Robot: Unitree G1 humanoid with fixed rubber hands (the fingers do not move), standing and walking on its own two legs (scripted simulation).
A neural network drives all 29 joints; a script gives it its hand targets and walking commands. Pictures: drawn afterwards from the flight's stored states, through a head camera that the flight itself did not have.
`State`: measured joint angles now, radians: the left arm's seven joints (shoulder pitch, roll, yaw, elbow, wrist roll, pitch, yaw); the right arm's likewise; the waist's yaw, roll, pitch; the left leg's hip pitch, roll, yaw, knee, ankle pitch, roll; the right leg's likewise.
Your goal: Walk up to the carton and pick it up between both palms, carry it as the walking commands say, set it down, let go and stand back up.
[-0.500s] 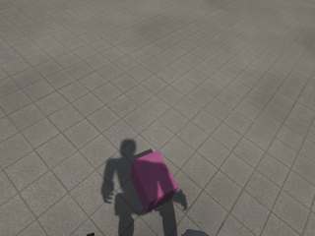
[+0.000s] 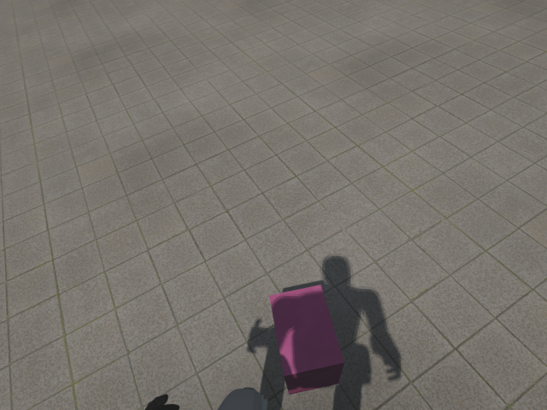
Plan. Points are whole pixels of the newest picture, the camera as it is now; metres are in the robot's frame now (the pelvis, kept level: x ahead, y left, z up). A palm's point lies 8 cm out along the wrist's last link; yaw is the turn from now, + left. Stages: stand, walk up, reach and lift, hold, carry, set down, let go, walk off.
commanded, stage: walk up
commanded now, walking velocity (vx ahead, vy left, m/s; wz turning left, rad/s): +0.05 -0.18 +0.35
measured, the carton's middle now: (304, 340) +0.41 +0.00 -0.64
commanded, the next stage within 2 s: stand in 1.86 s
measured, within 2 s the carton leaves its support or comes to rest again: neither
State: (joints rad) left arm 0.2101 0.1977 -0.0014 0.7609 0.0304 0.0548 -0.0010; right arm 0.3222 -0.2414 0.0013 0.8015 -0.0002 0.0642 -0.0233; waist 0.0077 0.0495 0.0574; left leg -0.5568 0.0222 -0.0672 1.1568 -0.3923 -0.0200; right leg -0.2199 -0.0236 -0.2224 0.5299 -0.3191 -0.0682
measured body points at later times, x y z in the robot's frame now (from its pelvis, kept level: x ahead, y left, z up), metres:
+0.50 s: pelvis +0.04 -0.04 -0.01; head +0.07 -0.03 +0.44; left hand +0.11 +0.20 -0.15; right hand +0.15 -0.29 -0.14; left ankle +0.07 +0.12 -0.73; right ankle +0.06 -0.13 -0.74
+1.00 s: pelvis +0.04 -0.05 -0.01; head +0.06 -0.04 +0.44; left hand +0.08 +0.20 -0.15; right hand +0.19 -0.28 -0.14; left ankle +0.01 +0.09 -0.74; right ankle +0.06 -0.13 -0.73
